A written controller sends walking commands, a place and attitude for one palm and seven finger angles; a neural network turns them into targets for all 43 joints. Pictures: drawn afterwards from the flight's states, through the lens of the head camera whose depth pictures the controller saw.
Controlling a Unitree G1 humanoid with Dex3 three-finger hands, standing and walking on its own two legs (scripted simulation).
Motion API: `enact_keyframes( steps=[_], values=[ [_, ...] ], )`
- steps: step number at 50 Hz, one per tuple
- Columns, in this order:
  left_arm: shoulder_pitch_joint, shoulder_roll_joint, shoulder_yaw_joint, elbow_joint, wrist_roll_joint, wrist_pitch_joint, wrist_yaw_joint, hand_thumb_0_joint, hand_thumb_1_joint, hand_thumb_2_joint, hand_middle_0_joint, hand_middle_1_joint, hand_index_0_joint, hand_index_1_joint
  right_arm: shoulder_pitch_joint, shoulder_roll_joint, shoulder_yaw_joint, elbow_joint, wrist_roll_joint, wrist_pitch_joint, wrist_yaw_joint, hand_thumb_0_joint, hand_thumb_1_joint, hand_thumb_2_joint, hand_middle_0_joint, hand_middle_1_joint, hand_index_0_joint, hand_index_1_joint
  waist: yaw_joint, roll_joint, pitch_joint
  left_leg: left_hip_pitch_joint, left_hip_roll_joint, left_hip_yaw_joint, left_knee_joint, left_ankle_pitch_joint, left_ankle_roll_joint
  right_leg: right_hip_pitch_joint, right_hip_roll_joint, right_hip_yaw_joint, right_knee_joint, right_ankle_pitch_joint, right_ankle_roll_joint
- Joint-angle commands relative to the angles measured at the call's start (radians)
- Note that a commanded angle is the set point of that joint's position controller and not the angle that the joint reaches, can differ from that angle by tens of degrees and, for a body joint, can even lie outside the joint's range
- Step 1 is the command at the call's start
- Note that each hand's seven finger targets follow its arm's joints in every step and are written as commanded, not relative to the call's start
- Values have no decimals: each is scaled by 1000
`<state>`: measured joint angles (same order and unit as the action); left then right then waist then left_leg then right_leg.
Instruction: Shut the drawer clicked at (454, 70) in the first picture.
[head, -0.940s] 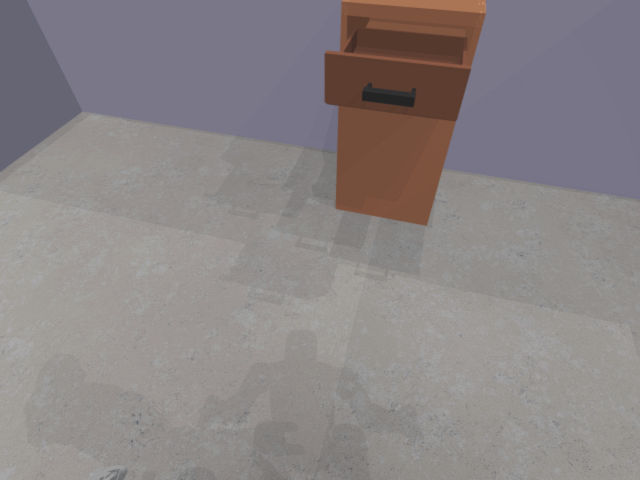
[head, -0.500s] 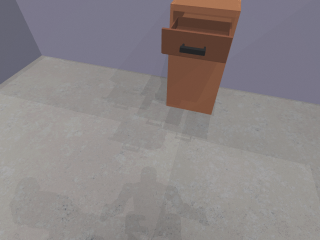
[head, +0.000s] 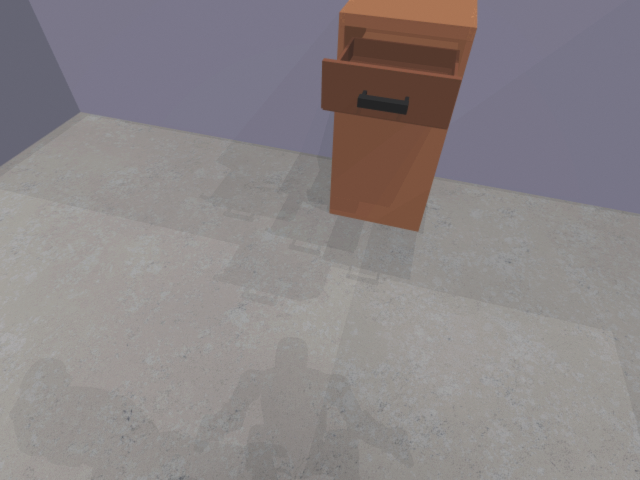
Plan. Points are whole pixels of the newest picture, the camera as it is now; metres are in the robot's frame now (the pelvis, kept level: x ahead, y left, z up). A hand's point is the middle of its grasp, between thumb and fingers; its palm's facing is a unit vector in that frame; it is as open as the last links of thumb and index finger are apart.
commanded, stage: look at it before walking up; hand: left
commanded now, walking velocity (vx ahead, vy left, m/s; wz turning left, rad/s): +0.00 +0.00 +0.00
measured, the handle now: (384, 100) +1.05 -0.11 -0.02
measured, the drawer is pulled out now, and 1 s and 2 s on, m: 0.29 0.29 0.29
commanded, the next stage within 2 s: walk to a spot facing it in 0.50 s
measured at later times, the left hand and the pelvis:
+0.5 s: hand out of the picture +0.06 +0.25 -0.16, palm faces -0.02 -0.95 -0.32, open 7.4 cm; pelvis +0.00 +0.01 +0.00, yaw +0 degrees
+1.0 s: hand out of the picture +0.08 +0.17 -0.19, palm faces -0.07 -0.98 -0.21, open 7.4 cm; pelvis +0.07 -0.02 -0.02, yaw -8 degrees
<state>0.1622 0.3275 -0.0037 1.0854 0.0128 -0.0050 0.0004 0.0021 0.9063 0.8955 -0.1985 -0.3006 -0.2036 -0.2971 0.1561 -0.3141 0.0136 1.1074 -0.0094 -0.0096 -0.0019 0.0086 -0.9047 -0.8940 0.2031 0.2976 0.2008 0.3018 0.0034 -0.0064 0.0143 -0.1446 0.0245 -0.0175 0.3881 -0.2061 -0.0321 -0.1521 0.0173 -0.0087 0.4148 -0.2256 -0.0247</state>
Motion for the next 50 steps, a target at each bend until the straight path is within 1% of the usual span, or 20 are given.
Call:
enact_keyframes(
  steps=[1, 7, 24, 30, 32, 33, 35, 37, 39, 40, 41, 42, 43, 44, 45, 46, 47, 48, 49, 50],
  values=[
    [-37, 205, 39, -61, -4, -20, 10, 0, 900, 900, -200, -300, -200, -300, -36, -199, -43, -57, -2, -25, -16, 0, -900, -900, 200, 300, 200, 300, 1, -2, -15, -25, 87, -73, -64, 85, 48, -18, -134, 131, -106, 47, -16],
    [-32, 199, 37, -60, -3, -18, 10, 0, 900, 900, -200, -300, -200, -300, -38, -199, -42, -56, -2, -26, -15, 0, -900, -900, 200, 300, 200, 300, 2, 10, -9, -26, 89, -77, -74, 74, 51, -24, -132, 128, -106, 35, -12],
    [-17, 195, 34, -53, -3, -21, 12, 0, 900, 900, -200, -300, -200, -300, -34, -196, -42, -48, 2, -27, -17, 0, -900, -900, 200, 300, 200, 300, -1, 2, -39, 6, 97, -76, -73, 143, 51, 9, -136, 115, -93, 139, -10],
    [-10, 191, 33, -50, -3, -21, 13, 0, 900, 900, -200, -300, -200, -300, -40, -191, -41, -44, 2, -25, -17, 0, -900, -900, 200, 300, 200, 300, 2, 3, -22, 4, 95, -76, -78, 132, 51, 3, -136, 119, -101, 131, -9],
    [54, 86, 14, -25, -2, -1, 13, 0, 900, 900, -200, -300, -200, -300, 28, -85, -20, -21, -6, -13, -14, 0, -900, -900, 200, 300, 200, 300, 1, -7, -32, 12, 86, -34, -47, -8, 36, -16, -122, 133, -91, -33, -5],
    [75, 84, 18, -23, 2, 6, 9, 0, 900, 900, -200, -300, -200, -300, 51, -81, -24, -20, -8, -10, -14, 0, -900, -900, 200, 300, 200, 300, 2, -9, -16, 3, 83, -24, -34, -107, 40, -46, -112, 148, -85, -139, -14],
    [87, 92, 32, -49, 7, 18, -4, 0, 900, 900, -200, -300, -200, -300, 65, -96, -39, -39, -13, -4, -12, 0, -900, -900, 200, 300, 200, 300, 3, 0, 87, -80, 87, -27, -36, -311, 54, -131, -89, 179, -74, -319, -32],
    [106, 87, 46, -80, 10, 18, -14, 0, 900, 900, -200, -300, -200, -300, 89, -112, -52, -65, -15, -9, -12, 0, -900, -900, 200, 300, 200, 300, 1, 21, 128, -101, 112, -53, -37, -391, 74, -197, -61, 185, -12, -361, -47],
    [117, 61, 54, -110, 11, 8, -22, 0, 900, 900, -200, -300, -200, -300, 129, -130, -69, -81, -13, -19, -15, 0, -900, -900, 200, 300, 200, 300, -11, 72, 117, -50, 177, -126, -61, -429, 116, -276, -16, 146, 117, -333, -47],
    [115, 36, 55, -124, 10, 1, -25, 0, 900, 900, -200, -300, -200, -300, 151, -143, -79, -85, -11, -26, -18, 0, -900, -900, 200, 300, 200, 300, -20, 133, 113, -6, 235, -188, -99, -418, 147, -329, 15, 90, 220, -274, -36],
    [98, 7, 56, -144, 9, -6, -29, 0, 900, 900, -200, -300, -200, -300, 167, -153, -88, -88, -9, -34, -20, 0, -900, -900, 200, 300, 200, 300, -23, 180, 103, 42, 303, -227, -122, -346, 181, -368, 17, 15, 297, -216, -21],
    [73, -4, 57, -160, 10, -11, -33, 0, 900, 900, -200, -300, -200, -300, 176, -146, -92, -90, -9, -40, -20, 0, -900, -900, 200, 300, 200, 300, -32, 187, 107, 63, 330, -212, -114, -223, 203, -387, -10, -8, 330, -233, -11],
    [55, -7, 61, -170, 10, -16, -36, 0, 900, 900, -200, -300, -200, -300, 185, -129, -92, -89, -10, -44, -19, 0, -900, -900, 200, 300, 200, 300, -34, 161, 103, 60, 334, -179, -88, -103, 206, -370, -29, -15, 320, -257, -9],
    [100, -26, 65, -163, 9, -22, -38, 0, 900, 900, -200, -300, -200, -300, 161, -121, -91, -94, -12, -47, -21, 0, -900, -900, 200, 300, 200, 300, -4, 156, 90, 34, 321, -108, -16, 0, 187, -296, -36, -30, 262, -227, -10],
    [193, -30, 71, -131, 12, -27, -39, 0, 900, 900, -200, -300, -200, -300, 129, -106, -87, -101, -12, -46, -21, 0, -900, -900, 200, 300, 200, 300, 44, 112, 50, -71, 260, -2, 136, 34, 137, -97, -22, -46, 136, -139, -24],
    [349, 30, 88, -84, 16, -38, -31, 0, 900, 900, -200, -300, -200, -300, 93, -59, -78, -128, -4, -48, -15, 0, -900, -900, 200, 300, 200, 300, 110, -93, -6, -286, 145, 134, 445, 6, 70, 158, -113, 160, -16, -113, -76],
    [499, 142, 111, -41, 9, -51, -11, 0, 900, 900, -200, -300, -200, -300, -2, 6, -60, -197, 0, -62, -4, 0, -900, -900, 200, 300, 200, 300, 155, -371, 2, -603, 5, 194, 728, -351, 16, 302, -372, 596, -169, 46, -189],
    [543, 125, 107, -26, -1, -53, 9, 0, 900, 900, -200, -300, -200, -300, -86, -28, -65, -222, -7, -65, -10, 0, -900, -900, 200, 300, 200, 300, 173, -274, 26, -665, 41, 54, 823, -364, 22, 287, -395, 668, -160, 199, -238],
    [493, 82, 95, -37, 5, -49, 14, 0, 900, 900, -200, -300, -200, -300, -115, -6, -69, -222, -6, -66, -9, 0, -900, -900, 200, 300, 200, 300, 141, -116, 89, -703, 74, 30, 865, -292, 16, 241, -379, 603, -143, 221, -275],
    [433, 49, 86, -58, 9, -49, 16, 0, 900, 900, -200, -300, -200, -300, -87, 10, -71, -211, -10, -63, -7, 0, -900, -900, 200, 300, 200, 300, 94, -27, 104, -684, 98, 20, 848, -232, 11, 187, -354, 519, -137, 180, -266]
  ],
)
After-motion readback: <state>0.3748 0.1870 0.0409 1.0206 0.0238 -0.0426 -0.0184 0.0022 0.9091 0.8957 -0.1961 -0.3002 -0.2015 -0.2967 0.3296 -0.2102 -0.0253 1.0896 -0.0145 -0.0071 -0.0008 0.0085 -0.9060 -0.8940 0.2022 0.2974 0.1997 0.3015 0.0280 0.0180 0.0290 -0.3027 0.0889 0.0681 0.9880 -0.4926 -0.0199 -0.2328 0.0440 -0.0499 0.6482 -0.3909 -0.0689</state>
